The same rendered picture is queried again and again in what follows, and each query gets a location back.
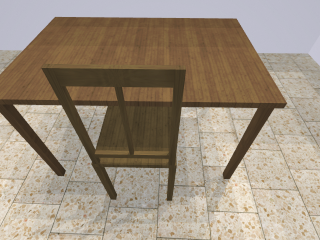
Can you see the table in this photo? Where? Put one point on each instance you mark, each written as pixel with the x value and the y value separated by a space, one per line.
pixel 223 70

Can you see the chair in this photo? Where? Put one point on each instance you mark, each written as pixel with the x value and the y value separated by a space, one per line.
pixel 130 136

